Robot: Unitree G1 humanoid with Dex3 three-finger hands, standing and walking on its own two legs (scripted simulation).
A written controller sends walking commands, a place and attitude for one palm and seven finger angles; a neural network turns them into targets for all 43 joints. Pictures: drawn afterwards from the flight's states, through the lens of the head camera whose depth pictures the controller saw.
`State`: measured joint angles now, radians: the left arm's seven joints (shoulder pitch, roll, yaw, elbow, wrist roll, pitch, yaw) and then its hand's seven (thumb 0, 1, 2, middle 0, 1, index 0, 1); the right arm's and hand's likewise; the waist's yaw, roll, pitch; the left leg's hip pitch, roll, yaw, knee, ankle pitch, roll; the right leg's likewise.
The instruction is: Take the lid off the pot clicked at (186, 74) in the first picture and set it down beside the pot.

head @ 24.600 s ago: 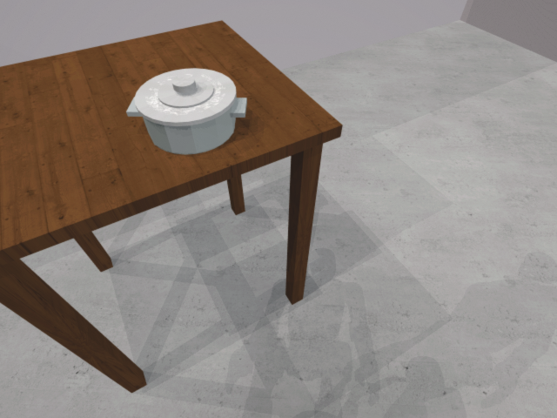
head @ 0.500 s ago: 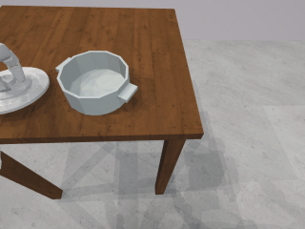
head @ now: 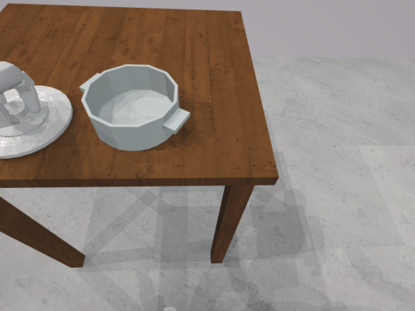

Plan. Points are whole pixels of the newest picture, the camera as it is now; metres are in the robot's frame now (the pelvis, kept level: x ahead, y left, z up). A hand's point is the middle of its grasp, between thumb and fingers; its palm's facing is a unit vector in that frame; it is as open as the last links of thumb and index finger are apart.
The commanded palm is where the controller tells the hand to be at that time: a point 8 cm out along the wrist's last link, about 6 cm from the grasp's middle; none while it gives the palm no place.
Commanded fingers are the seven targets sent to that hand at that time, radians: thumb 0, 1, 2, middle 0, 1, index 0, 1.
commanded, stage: open the fingers wide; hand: left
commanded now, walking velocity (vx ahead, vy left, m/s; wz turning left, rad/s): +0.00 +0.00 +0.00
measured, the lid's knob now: (14, 110) +0.47 +0.36 +0.11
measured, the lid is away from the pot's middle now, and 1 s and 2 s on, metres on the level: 0.22 0.23 0.23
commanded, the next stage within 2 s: raise the empty hand in 0.82 s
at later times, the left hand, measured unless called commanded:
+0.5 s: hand out of the picture +0.44 +0.36 +0.14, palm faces -0.38 -0.10 -0.92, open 9.0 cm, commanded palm +0.45 +0.36 +0.20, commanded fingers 0.00 -0.11 0.85 -0.45 -0.67 -0.45 -0.67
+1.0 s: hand out of the picture +0.43 +0.36 +0.14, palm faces -0.38 -0.08 -0.92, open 11.0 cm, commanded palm +0.45 +0.36 +0.21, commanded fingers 0.00 -0.12 0.88 -0.47 -0.64 -0.47 -0.64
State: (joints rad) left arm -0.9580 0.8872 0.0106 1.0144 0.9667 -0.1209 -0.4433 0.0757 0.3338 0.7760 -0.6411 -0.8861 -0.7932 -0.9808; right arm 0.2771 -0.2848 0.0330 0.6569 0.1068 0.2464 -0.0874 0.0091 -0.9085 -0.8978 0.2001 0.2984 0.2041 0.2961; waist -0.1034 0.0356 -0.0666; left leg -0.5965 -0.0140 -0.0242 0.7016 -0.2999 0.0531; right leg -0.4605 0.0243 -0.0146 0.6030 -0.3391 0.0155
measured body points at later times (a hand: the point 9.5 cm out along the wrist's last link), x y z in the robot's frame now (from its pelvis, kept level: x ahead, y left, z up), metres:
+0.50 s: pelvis -0.01 +0.01 +0.00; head +0.06 +0.03 +0.44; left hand +0.45 +0.36 +0.19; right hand +0.04 -0.26 -0.12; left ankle +0.02 +0.08 -0.72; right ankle -0.03 -0.14 -0.72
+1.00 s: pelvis -0.01 +0.02 +0.00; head +0.05 +0.04 +0.44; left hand +0.45 +0.36 +0.19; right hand +0.05 -0.25 -0.12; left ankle +0.02 +0.08 -0.72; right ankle -0.03 -0.14 -0.72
